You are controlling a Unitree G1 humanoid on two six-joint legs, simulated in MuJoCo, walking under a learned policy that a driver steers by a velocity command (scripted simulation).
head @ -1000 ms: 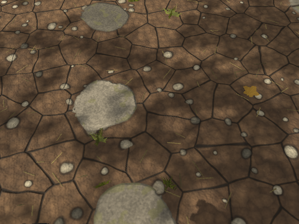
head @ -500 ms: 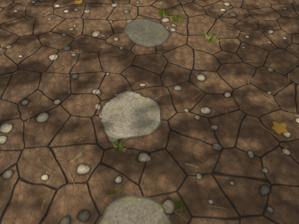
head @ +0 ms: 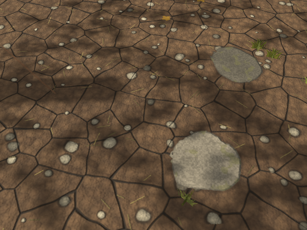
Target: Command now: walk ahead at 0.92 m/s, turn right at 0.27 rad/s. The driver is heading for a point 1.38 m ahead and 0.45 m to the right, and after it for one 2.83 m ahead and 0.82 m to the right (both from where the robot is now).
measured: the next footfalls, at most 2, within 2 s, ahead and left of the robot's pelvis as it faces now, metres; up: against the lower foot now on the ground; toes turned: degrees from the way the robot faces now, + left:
right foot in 0.14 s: +0.33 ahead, -0.06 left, +0.00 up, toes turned -6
left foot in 0.60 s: +0.82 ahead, -0.03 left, +0.00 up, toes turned -32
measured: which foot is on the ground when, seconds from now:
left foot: down 0.00-0.16, up 0.18-0.58, down 0.60-1.00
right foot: up 0.00-0.12, down 0.14-0.60, up 0.62-1.00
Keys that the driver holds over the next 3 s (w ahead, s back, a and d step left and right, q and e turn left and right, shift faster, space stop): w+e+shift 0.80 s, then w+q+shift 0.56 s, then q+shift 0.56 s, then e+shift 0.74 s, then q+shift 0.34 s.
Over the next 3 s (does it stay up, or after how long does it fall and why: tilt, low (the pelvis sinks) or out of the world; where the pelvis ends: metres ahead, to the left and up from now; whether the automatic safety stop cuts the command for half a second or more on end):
stays up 1.52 -0.69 0.00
